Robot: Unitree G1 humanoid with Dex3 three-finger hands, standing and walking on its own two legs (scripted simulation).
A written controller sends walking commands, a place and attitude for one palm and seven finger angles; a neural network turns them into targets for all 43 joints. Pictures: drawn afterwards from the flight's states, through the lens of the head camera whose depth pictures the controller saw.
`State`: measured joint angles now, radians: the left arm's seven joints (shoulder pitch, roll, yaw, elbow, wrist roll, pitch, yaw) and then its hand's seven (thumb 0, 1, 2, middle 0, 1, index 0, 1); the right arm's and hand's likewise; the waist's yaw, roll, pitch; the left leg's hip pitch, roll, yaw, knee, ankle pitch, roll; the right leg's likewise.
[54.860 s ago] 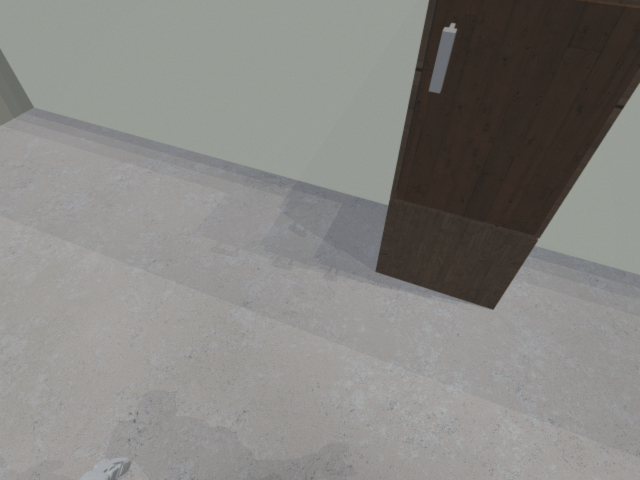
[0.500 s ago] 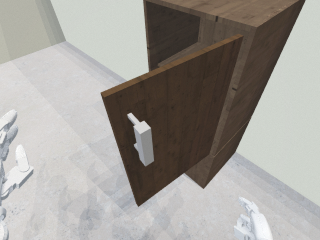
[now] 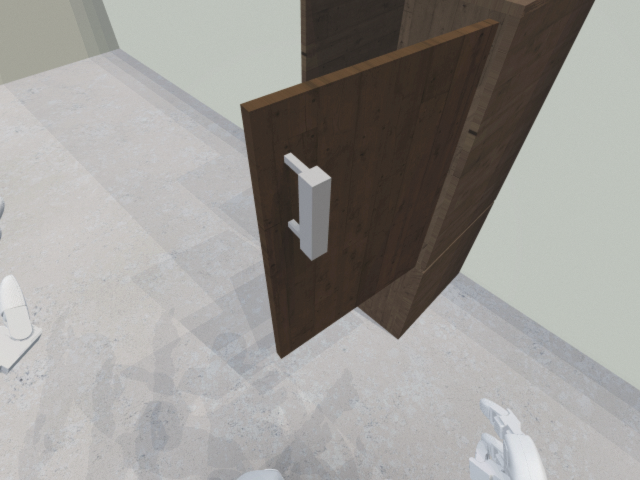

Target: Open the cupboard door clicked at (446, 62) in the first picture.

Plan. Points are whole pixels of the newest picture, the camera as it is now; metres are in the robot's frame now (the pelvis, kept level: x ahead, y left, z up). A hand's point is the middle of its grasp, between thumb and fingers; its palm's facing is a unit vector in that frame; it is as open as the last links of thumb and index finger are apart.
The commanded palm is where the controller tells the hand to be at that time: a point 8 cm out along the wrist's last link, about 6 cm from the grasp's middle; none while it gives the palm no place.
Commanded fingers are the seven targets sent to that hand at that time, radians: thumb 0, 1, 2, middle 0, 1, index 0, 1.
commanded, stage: step back with the hand held close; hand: left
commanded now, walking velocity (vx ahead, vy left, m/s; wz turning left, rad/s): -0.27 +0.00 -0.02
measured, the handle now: (303, 206) +0.41 +0.06 +0.13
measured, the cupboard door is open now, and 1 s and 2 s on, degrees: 82 82 82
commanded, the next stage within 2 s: stop stepping back and stand still in 0.40 s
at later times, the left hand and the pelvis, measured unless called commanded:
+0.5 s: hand (8, 444) +0.11 +0.23 +0.18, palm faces +0.36 -0.82 -0.45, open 7.5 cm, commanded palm +0.04 +0.28 +0.19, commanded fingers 0.00 0.90 0.90 -0.20 -0.30 -0.20 -0.30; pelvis -0.11 -0.02 +0.01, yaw -3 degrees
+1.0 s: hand out of the picture -0.01 +0.20 +0.18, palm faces +0.35 -0.81 -0.47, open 7.5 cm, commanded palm -0.04 +0.25 +0.19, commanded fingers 0.00 0.90 0.90 -0.20 -0.30 -0.20 -0.30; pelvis -0.20 -0.04 +0.02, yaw -4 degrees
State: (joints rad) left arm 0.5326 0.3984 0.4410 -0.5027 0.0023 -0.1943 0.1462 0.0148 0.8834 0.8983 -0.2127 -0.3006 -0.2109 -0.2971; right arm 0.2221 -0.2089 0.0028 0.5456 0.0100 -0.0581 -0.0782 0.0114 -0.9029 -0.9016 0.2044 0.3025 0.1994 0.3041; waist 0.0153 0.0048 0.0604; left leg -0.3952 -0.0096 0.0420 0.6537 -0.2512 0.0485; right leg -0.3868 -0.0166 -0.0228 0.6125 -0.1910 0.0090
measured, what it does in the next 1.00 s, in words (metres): walks backwards: right foot, then left foot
